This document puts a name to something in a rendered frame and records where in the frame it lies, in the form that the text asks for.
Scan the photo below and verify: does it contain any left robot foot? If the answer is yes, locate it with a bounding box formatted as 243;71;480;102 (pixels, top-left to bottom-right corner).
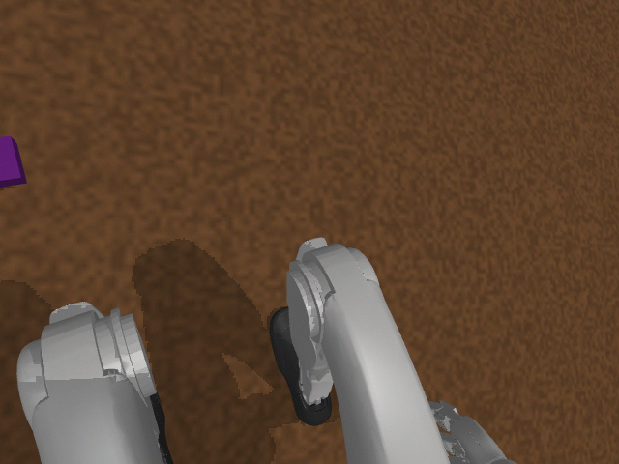
150;392;174;464

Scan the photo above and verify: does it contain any right robot foot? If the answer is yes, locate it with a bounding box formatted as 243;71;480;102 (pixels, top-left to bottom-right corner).
270;307;332;426

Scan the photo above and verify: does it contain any small box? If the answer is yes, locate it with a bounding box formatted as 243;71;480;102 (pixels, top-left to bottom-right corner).
0;136;27;188

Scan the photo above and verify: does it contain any right robot hand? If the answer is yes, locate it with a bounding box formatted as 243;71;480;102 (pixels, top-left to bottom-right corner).
428;400;507;464

